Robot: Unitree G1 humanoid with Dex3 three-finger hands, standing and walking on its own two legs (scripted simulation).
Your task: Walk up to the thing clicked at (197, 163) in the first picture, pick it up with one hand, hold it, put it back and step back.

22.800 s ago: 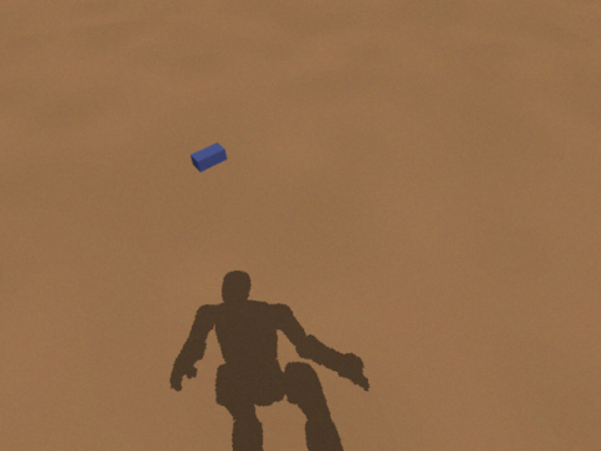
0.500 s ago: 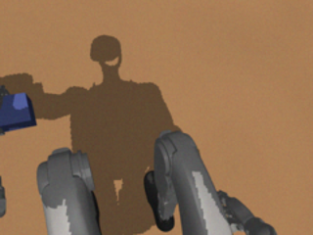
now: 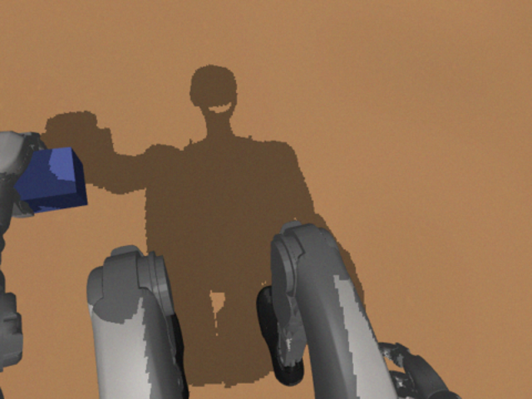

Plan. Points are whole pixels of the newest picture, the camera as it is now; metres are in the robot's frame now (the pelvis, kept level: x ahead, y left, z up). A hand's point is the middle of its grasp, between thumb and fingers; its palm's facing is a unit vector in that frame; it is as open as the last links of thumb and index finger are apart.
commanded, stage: lift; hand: left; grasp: from above
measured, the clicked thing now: (21, 184) +0.44 +0.34 -0.19
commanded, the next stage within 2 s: hold in 1.62 s
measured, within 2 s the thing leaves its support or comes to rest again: neither
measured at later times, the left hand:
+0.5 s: hand out of the picture +0.37 +0.34 -0.01, palm faces -0.43 -0.10 -0.90, open 10.4 cm
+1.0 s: hand out of the picture +0.31 +0.31 +0.20, palm faces -0.46 -0.13 -0.88, open 10.4 cm
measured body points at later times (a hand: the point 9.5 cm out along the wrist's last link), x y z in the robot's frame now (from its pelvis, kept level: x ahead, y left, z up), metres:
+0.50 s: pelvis +0.00 +0.00 +0.09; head +0.18 +0.07 +0.50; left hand +0.39 +0.34 +0.04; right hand +0.13 -0.26 -0.02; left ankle +0.09 +0.12 -0.30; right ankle +0.10 -0.11 -0.30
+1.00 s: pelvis +0.02 +0.01 +0.28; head +0.11 +0.04 +0.72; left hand +0.33 +0.31 +0.25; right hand +0.16 -0.24 +0.17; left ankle +0.08 +0.12 -0.30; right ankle +0.10 -0.11 -0.30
